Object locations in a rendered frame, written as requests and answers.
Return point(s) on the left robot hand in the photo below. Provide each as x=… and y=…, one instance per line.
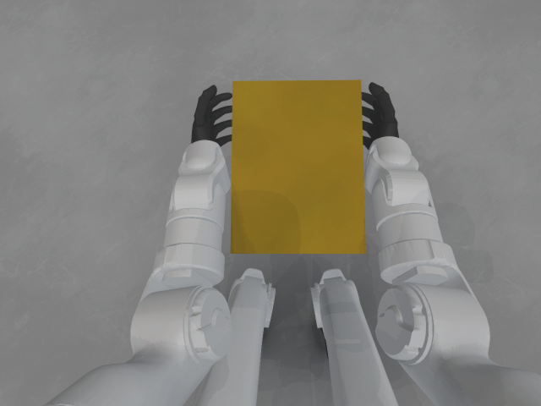
x=204, y=118

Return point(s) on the robot left upper arm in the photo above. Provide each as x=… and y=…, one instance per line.
x=176, y=335

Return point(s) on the right robot forearm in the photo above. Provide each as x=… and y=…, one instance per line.
x=412, y=248

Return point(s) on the carton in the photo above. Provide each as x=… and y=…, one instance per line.
x=297, y=167

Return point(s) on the left robot shin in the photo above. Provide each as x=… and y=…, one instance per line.
x=249, y=272

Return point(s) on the right robot hand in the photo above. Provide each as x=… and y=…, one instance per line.
x=382, y=117

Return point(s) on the robot left thigh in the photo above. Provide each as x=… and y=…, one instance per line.
x=233, y=381

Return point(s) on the left robot forearm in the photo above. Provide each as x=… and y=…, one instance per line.
x=191, y=253

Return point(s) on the robot right upper arm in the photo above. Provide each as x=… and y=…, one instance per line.
x=440, y=337

